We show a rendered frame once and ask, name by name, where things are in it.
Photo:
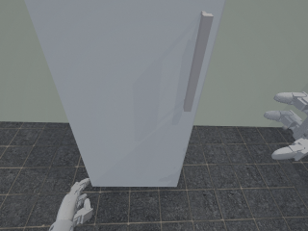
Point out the right robot hand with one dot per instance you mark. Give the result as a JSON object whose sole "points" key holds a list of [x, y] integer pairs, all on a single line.
{"points": [[299, 148]]}

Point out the handle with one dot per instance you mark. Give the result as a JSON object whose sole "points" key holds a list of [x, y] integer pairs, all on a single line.
{"points": [[203, 34]]}

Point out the left robot hand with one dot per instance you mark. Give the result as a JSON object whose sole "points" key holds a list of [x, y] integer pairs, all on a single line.
{"points": [[71, 203]]}

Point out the robot left forearm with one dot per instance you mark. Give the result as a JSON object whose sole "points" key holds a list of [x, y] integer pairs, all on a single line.
{"points": [[62, 225]]}

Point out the fridge door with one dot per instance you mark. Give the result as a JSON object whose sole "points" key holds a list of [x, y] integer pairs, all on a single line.
{"points": [[121, 69]]}

